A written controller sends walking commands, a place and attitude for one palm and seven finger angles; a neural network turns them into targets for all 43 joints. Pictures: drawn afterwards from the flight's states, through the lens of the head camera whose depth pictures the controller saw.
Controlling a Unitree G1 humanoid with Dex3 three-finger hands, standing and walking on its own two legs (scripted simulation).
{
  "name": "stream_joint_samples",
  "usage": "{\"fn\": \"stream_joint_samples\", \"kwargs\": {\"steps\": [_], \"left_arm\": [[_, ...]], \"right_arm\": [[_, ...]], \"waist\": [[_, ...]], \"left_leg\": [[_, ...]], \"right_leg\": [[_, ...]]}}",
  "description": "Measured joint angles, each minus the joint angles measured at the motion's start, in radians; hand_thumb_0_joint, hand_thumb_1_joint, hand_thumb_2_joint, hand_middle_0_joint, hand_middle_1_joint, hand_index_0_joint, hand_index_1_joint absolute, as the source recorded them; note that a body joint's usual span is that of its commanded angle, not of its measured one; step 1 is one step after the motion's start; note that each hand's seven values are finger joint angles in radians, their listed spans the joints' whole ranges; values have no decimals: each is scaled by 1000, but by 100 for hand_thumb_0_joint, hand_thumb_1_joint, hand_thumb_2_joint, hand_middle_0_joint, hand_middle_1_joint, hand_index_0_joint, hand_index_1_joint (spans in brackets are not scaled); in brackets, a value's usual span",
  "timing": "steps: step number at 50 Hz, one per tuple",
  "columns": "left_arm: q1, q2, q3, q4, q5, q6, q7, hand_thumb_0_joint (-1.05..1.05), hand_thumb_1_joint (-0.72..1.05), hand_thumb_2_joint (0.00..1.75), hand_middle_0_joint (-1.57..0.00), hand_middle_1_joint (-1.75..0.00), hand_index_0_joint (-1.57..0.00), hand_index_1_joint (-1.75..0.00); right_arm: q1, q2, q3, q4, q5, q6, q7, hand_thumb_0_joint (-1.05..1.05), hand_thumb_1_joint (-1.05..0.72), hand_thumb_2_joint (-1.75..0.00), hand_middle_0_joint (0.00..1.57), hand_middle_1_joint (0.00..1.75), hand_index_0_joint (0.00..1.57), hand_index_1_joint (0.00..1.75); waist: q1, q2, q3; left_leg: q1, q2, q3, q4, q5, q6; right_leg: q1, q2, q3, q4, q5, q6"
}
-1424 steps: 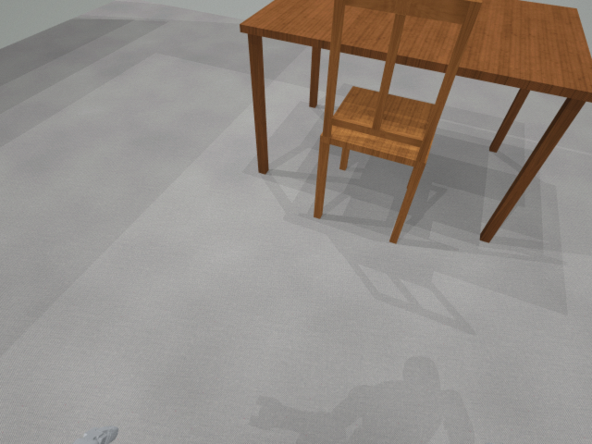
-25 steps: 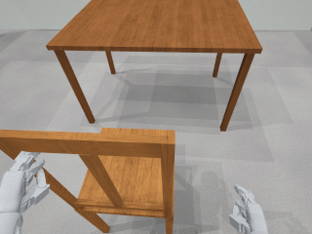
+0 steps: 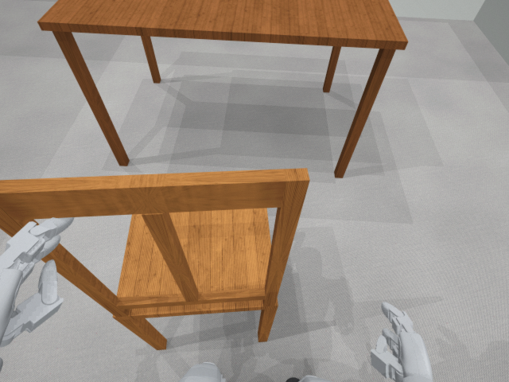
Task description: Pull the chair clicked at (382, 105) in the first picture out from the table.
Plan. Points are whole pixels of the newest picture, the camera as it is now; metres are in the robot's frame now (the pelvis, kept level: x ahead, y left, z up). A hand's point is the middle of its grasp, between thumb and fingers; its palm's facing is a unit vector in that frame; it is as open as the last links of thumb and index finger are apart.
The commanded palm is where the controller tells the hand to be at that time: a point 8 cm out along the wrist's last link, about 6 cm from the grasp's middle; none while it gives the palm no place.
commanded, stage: step back with the hand held close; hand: left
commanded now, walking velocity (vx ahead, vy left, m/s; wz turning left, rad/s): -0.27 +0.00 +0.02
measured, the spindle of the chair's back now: (178, 264) +0.30 +0.16 -0.04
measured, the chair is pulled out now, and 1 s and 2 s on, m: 0.64 0.65 0.65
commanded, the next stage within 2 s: stop stepping back and stand still in 0.92 s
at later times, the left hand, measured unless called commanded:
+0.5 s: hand (23, 315) +0.16 +0.26 +0.14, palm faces +0.29 -0.77 -0.57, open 6.6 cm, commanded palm +0.10 +0.30 +0.19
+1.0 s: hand out of the picture +0.10 +0.26 +0.18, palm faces +0.39 -0.76 -0.53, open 7.4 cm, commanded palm +0.04 +0.30 +0.19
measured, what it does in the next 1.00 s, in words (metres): walks backwards: right foot, then left foot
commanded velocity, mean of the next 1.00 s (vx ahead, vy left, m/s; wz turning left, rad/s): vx -0.38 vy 0.00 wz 0.00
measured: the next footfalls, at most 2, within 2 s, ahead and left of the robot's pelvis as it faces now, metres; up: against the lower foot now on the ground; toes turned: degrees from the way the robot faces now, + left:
right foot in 0.70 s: +0.01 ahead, -0.14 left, +0.00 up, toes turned -1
left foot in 0.94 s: -0.03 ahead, +0.11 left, +0.00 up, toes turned -1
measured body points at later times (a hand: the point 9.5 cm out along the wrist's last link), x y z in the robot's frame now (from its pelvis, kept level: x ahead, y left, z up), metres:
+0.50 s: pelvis -0.02 +0.00 -0.01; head +0.02 +0.02 +0.44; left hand +0.14 +0.29 +0.17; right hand +0.16 -0.23 -0.09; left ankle +0.04 +0.14 -0.73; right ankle +0.07 -0.13 -0.73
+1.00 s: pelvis -0.10 +0.00 +0.00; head -0.07 +0.02 +0.45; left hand +0.08 +0.30 +0.21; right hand +0.06 -0.25 -0.08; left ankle -0.07 +0.12 -0.73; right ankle -0.05 -0.14 -0.72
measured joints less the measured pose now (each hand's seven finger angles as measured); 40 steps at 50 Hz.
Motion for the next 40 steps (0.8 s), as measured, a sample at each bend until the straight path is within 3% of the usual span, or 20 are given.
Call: {"fn": "stream_joint_samples", "kwargs": {"steps": [9,14,18,22,25,28,33,36,38,40], "left_arm": [[5,12,7,9,36,-63,-3,1,89,90,-35,-36,-41,-37],[3,36,50,6,51,-84,-12,1,89,90,-38,-37,-41,-38],[-2,29,74,-3,67,-98,-18,1,89,90,-37,-37,-42,-38],[-13,-3,75,-49,47,-137,15,1,89,90,-32,-35,-45,-40],[-31,-18,84,-77,37,-170,24,1,88,90,-37,-37,-40,-38],[-69,-32,142,-67,38,-225,51,1,88,90,-37,-37,-34,-35],[-196,-75,233,-18,40,-285,73,1,88,90,-30,-34,-27,-32],[-245,-126,215,39,48,-304,60,1,89,90,-26,-32,-24,-31],[-263,-157,167,69,52,-296,40,1,89,90,-24,-31,-23,-31],[-238,-169,120,62,52,-287,19,1,89,90,-23,-31,-22,-31]], "right_arm": [[50,-15,2,42,-16,-43,-8,2,-90,-90,21,30,21,30],[54,0,3,34,-18,-79,-1,2,-90,-90,21,30,21,30],[42,6,4,38,-23,-103,9,2,-90,-90,21,30,21,30],[27,-5,-2,67,-36,-105,19,2,-90,-90,21,30,21,30],[7,-21,-12,99,-42,-87,19,2,-90,-90,21,30,21,30],[-11,-8,-21,103,-38,-70,14,2,-90,-90,21,30,21,30],[-18,23,-26,79,-40,-79,37,2,-90,-90,21,30,21,30],[-55,28,-22,81,-47,-76,64,2,-90,-90,21,30,21,30],[-73,21,-24,75,-42,-65,77,2,-90,-90,21,30,21,30],[-70,16,-27,64,-32,-48,84,1,-90,-90,21,30,21,30]], "waist": [[-4,-6,-11],[-10,-19,6],[-3,-12,13],[11,-26,-1],[12,-22,-23],[23,-34,-41],[20,-13,-99],[27,16,-97],[13,54,-74],[2,55,-72]], "left_leg": [[-34,-2,-9,27,8,7],[-57,-5,-21,64,0,-3],[-89,7,-31,116,-38,-1],[-111,-27,-37,160,-143,14],[-76,-41,-29,101,-24,21],[-61,-38,-12,77,-13,19],[-73,-20,-15,52,-1,17],[-84,13,-1,49,14,6],[-85,35,-18,39,35,-1],[-108,21,-23,97,-8,10]], "right_leg": [[-26,0,-6,25,-31,8],[-47,5,-4,61,3,3],[-74,16,-18,105,-29,-14],[-91,-2,-18,107,-28,-21],[-90,-13,-24,95,-20,-8],[-88,-10,-3,96,-60,-1],[-14,7,24,140,-155,-9],[39,22,29,57,-133,4],[50,47,17,24,-89,6],[32,47,18,26,-70,-1]]}}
